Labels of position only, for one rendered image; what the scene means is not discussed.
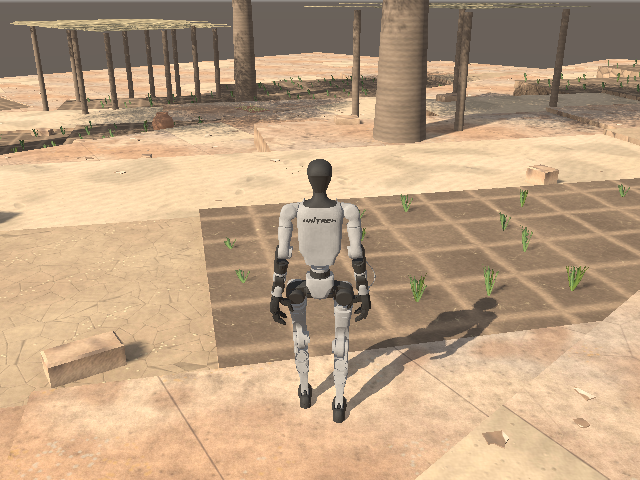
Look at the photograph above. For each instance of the robot left forearm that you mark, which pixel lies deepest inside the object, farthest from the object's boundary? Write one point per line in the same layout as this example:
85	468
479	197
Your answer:
279	276

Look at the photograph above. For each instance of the left robot hand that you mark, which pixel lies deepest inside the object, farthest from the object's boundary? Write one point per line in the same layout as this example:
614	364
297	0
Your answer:
275	310

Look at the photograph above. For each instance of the left robot upper arm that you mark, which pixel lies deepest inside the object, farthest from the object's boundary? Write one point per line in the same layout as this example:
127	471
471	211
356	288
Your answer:
288	212

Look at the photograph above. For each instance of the right robot upper arm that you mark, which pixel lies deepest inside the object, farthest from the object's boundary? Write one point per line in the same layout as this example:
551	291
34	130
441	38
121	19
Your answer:
351	212

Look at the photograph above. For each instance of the robot right forearm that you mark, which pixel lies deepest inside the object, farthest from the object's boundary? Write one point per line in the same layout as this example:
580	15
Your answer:
360	273

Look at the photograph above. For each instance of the left robot shin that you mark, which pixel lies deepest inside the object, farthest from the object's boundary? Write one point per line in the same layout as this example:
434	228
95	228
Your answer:
302	364

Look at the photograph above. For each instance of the robot torso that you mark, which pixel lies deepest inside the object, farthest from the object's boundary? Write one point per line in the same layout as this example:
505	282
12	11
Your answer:
319	236

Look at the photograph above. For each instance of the right robot hand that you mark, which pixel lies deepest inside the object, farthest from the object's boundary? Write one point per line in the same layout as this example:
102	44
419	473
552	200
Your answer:
365	306

